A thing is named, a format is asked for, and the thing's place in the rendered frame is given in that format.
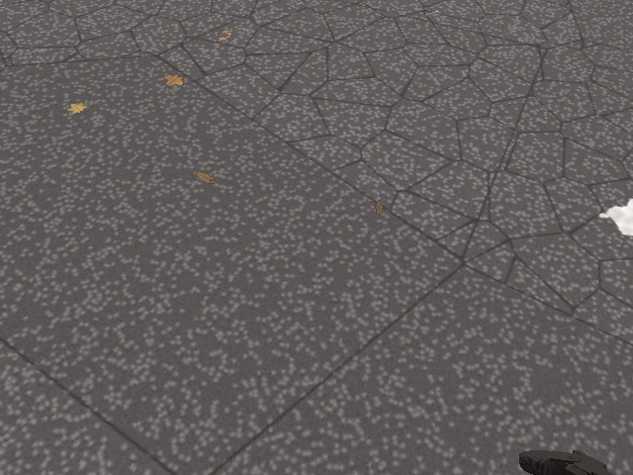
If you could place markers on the right robot hand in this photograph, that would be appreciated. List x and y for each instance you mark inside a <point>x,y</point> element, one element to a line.
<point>544,462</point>

